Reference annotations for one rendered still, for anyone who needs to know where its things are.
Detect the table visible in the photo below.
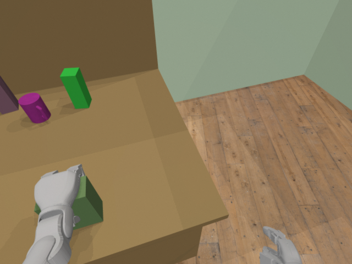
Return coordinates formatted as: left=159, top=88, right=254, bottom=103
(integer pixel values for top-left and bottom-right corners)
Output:
left=0, top=0, right=229, bottom=264

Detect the robot left forearm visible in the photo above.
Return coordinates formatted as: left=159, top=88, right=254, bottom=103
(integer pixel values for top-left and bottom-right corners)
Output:
left=22, top=205, right=74, bottom=264

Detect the robot left hand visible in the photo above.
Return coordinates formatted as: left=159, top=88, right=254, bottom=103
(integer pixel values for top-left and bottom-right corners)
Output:
left=34, top=164, right=85, bottom=227

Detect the robot right hand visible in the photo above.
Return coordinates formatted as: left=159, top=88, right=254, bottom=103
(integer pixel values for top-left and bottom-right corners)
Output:
left=260, top=226, right=303, bottom=264

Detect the sponge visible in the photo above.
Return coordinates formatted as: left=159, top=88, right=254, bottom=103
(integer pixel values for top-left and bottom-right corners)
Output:
left=34, top=175, right=103, bottom=230

